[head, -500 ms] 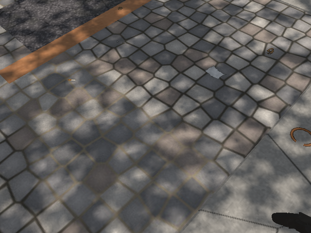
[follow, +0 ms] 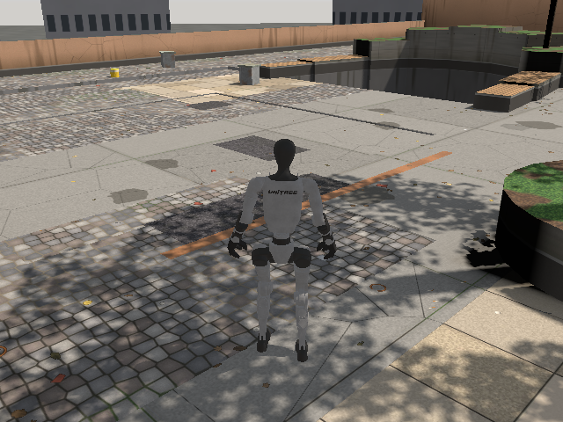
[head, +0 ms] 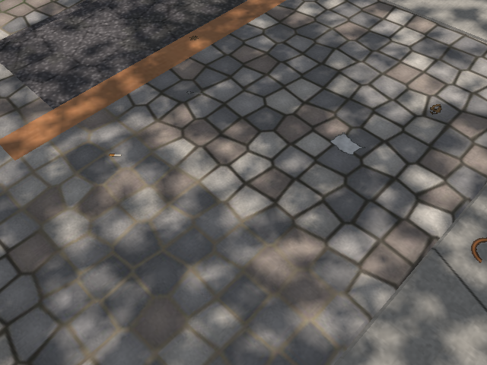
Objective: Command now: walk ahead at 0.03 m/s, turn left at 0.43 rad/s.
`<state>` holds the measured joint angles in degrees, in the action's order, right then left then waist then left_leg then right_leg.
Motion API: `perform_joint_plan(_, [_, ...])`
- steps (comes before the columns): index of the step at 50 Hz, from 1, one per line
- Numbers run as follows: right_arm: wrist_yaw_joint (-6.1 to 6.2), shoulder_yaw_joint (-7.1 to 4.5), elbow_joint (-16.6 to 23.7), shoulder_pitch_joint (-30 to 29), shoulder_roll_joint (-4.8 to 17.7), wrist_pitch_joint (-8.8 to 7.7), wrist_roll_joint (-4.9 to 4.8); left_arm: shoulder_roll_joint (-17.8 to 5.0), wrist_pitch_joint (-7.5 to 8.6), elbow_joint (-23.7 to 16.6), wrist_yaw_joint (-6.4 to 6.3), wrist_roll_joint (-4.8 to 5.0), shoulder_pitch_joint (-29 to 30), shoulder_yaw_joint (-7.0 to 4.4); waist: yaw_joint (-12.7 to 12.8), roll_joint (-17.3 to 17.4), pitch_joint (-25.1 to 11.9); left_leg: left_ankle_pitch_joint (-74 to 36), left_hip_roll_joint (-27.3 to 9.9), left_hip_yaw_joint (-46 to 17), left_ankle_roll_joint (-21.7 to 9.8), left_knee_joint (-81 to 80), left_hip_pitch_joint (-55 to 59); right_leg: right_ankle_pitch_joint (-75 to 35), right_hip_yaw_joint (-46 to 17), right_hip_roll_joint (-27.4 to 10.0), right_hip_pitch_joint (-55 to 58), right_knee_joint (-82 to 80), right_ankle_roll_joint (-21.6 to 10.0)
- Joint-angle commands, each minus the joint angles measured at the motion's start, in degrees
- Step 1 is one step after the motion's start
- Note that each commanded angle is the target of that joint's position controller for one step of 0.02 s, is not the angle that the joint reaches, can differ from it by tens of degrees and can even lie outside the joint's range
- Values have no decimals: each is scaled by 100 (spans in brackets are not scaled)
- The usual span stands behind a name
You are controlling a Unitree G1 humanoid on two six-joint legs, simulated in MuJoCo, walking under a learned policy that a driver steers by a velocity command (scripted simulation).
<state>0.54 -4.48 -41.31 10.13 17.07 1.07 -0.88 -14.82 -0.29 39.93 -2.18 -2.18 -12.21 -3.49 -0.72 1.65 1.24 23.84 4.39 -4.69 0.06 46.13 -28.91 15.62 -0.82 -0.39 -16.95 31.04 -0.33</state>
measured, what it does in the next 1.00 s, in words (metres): steps on the spot, turning left: left foot, then right foot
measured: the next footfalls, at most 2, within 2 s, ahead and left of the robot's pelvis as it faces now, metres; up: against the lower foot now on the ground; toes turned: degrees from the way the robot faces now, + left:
left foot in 0.28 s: +0.04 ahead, +0.15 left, +0.00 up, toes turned +12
right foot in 0.74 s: +0.11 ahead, -0.06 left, +0.00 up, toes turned +31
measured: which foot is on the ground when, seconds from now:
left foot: up 0.00-0.26, down 0.28-0.74, up 0.76-1.00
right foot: down 0.00-0.28, up 0.30-0.72, down 0.74-1.00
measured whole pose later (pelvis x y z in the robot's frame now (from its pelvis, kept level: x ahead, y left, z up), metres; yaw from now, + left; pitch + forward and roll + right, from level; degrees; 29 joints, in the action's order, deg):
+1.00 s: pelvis +0.00 +0.02 +0.01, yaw +36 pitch +1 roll +0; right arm 0.4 -5.8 -36.5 11.7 19.2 4.2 -1.4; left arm -14.5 -0.5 38.0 -2.3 -0.9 -8.9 -3.6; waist 0.3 2.0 2.9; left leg 23.2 -0.3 -2.7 5.9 58.1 -28.7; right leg 13.0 3.6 -2.6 -13.9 25.4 -0.3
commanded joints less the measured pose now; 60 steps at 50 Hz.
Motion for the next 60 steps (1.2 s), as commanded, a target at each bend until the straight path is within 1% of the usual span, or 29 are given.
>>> perform_joint_plan(1, [34,-262,311,206,675,11,-5,-776,177,-551,-71,106,464,-220,-91,-812,-408,392,-261,-92,272,2051,-954,-2559,-1343,-1782,888,-1123,-1156])
perform_joint_plan(2, [38,-224,309,207,533,68,-2,-745,180,-541,-70,164,483,-203,-56,-774,-370,188,-318,-41,362,2141,-1047,-2869,-1041,-1675,972,-1056,-1086])
perform_joint_plan(7, [-124,-45,780,-434,198,128,-49,-984,8,-433,-91,170,196,-321,313,-1139,-482,-237,-549,542,496,527,-389,-2770,-240,-1519,1145,-964,-1078])
perform_joint_plan(10, [-229,-111,917,-397,411,137,-57,-1195,-8,-375,-44,255,117,-405,340,-1289,-574,-253,-476,824,320,-308,234,-2731,-205,-1732,1113,-814,-1074])
perform_joint_plan(12, [-255,-165,873,-111,450,151,-50,-1204,22,-357,-14,369,260,-414,131,-1250,-564,-884,-357,1000,85,-1291,785,-2528,-60,-1723,974,-466,-867])
perform_joint_plan(13, [-223,-216,789,132,503,149,-27,-1094,51,-295,4,401,175,-390,29,-1108,-607,-1427,-206,1007,-82,-1904,1350,-2210,147,-1574,731,-88,-626])
perform_joint_plan(14, [-149,-326,773,368,807,136,-17,-881,89,-183,42,310,-155,-342,11,-406,-768,-2728,-503,382,-320,-2267,2288,-1405,602,-1264,69,797,-176])
perform_joint_plan(15, [-41,-498,917,521,1650,112,75,-444,121,-500,87,-34,-96,-172,149,1602,-887,-5396,-2236,-1988,-1227,-2142,3409,1940,984,-452,-1834,2779,472])
perform_joint_plan(16, [-112,-409,950,702,1469,-9,252,-653,156,-644,52,53,529,-211,-354,1266,-1321,-5496,-2780,-2652,-2215,-2330,3122,2629,-52,-51,-2324,3793,541])
perform_joint_plan(17, [-144,-347,913,561,1298,-111,269,-863,131,-653,26,204,740,-267,-344,738,-1101,-4890,-2475,-2189,-2087,-2423,2912,2257,-294,-150,-2402,4139,470])
perform_joint_plan(19, [-64,-248,921,3,953,-130,48,-882,59,-497,-80,167,646,-305,-62,321,-745,-3936,-1895,-1571,-1487,-2427,2509,1372,-387,-282,-2414,3819,412])
perform_joint_plan(20, [-25,-211,950,-212,904,-87,-6,-912,28,-478,-107,139,532,-330,81,398,-690,-3768,-1727,-1406,-1384,-2485,2170,1075,-386,-260,-2142,3662,439])
perform_joint_plan(22, [32,-195,978,-290,886,-33,52,-791,31,-414,-71,155,350,-311,180,520,-777,-3551,-1528,-1304,-1357,-2554,1939,685,-299,-84,-1810,3454,485])
perform_joint_plan(26, [120,-231,951,-177,953,12,32,-591,62,-428,-31,176,513,-220,56,561,-792,-2637,-1411,-1517,-1330,-2564,1943,428,-365,49,-1558,2200,532])
perform_joint_plan(33, [51,-271,1004,-256,1048,98,10,-692,196,-484,121,260,552,-250,-41,807,-660,-1953,-1313,-2410,-1282,-2476,1655,584,-430,294,-685,717,369])
perform_joint_plan(36, [82,-242,1041,-412,960,154,-86,-716,268,-360,174,253,135,-302,245,712,-701,-1923,-969,-2422,-925,-2092,1401,-446,-334,222,362,-869,149])
perform_joint_plan(37, [95,-182,1056,-253,747,149,-63,-1024,256,-358,146,171,-38,-380,201,227,-865,-1034,-669,-2086,-614,-1511,842,-758,-912,-583,1082,-1073,-141])
perform_joint_plan(38, [85,-142,1146,-66,543,108,-67,-1526,186,-404,113,43,146,-469,-112,-1402,-623,632,298,-823,-223,-342,-345,-1726,-2229,-1722,1340,-1314,-909])
perform_joint_plan(39, [83,-290,1134,-91,1003,35,14,-1322,208,-471,127,-89,162,-438,39,-1650,-596,1321,180,-466,69,1148,-606,-2081,-2934,-2422,913,-1462,-1614])
perform_joint_plan(40, [63,-400,1008,50,1260,40,3,-1015,222,-583,90,-32,456,-331,-79,-1175,-520,937,-56,-512,199,1903,-582,-1986,-2460,-2235,746,-1398,-1576])
perform_joint_plan(42, [83,-394,749,274,1049,164,-15,-737,192,-661,31,136,835,-241,-157,-856,-317,229,-129,-335,402,2473,-688,-1573,-1423,-1513,708,-1280,-1084])
perform_joint_plan(44, [52,-302,801,177,752,224,-56,-740,139,-638,-17,158,736,-204,-36,-891,-207,-97,-197,-67,536,2454,-758,-1870,-863,-1293,728,-1293,-1069])
perform_joint_plan(49, [-37,-140,1120,-341,460,197,-38,-1056,10,-524,-49,127,340,-319,336,-1186,-477,-12,-561,341,623,914,-436,-2124,-490,-1524,1365,-1193,-1234])
perform_joint_plan(54, [-145,-172,1159,-126,572,235,-46,-1285,6,-463,64,282,432,-404,242,-1314,-563,-219,-529,770,315,-535,598,-2285,-226,-1749,1099,-949,-1131])
perform_joint_plan(56, [-162,-210,1019,286,538,243,-30,-1209,16,-402,75,404,503,-378,-27,-1160,-593,-1083,-343,920,-4,-1811,1445,-2040,25,-1619,774,-432,-796])
perform_joint_plan(57, [-113,-269,955,509,690,231,-11,-981,38,-250,103,380,176,-309,-65,-688,-650,-1845,-361,618,-196,-2383,2252,-1476,346,-1383,229,134,-402])
perform_joint_plan(58, [-20,-387,1045,663,1269,193,5,-547,49,-371,150,96,101,-155,64,948,-785,-3796,-1756,-1271,-646,-2558,3291,809,918,-767,-1170,1749,212])
perform_joint_plan(59, [-31,-373,1169,476,1522,84,199,-589,56,-614,101,62,492,-142,-43,1630,-790,-4827,-2855,-2310,-1864,-2457,2845,2384,451,-184,-2083,2961,468])
perform_joint_plan(60, [-74,-285,1126,567,1179,-32,284,-929,32,-593,46,178,789,-236,-355,984,-914,-4248,-2624,-2010,-2001,-2593,2599,2261,-35,-304,-2001,3556,454])
Over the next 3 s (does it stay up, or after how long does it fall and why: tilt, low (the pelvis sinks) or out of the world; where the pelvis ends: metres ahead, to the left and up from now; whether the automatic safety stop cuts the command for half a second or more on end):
stays up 0.31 0.19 -0.02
